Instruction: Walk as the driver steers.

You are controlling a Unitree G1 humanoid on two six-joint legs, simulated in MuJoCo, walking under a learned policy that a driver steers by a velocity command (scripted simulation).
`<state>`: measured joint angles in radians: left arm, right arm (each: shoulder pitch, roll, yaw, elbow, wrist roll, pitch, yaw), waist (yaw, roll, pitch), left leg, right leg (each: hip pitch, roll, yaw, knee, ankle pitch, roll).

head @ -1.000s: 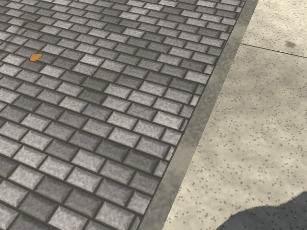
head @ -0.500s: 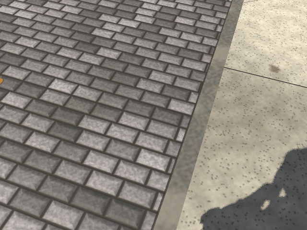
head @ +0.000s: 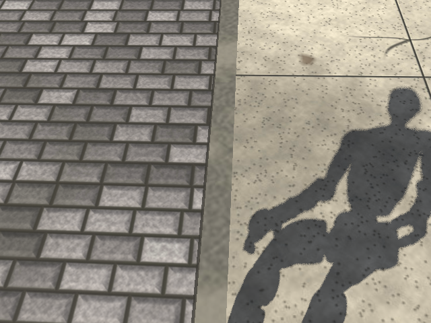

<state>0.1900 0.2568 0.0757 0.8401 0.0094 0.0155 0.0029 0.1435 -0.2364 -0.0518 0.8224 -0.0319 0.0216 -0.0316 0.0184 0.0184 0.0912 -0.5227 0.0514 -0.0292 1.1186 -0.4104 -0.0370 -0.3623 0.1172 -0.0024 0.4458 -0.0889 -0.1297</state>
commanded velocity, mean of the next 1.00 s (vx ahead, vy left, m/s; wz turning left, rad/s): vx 0.01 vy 0.00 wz -0.26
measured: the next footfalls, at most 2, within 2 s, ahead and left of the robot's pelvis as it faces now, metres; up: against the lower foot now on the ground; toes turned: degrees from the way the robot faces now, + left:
left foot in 0.34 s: +0.08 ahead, +0.14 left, +0.00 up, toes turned -15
right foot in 0.68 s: -0.01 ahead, -0.06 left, +0.00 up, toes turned -9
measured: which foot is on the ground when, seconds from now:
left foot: up 0.00-0.32, down 0.34-1.00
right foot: down 0.00-0.34, up 0.36-0.66, down 0.68-1.00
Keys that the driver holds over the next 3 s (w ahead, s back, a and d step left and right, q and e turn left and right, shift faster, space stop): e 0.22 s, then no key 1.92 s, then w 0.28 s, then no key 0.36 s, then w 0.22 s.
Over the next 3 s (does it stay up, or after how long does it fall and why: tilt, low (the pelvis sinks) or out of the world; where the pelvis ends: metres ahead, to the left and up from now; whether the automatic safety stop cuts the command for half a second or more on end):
stays up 0.23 0.03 0.01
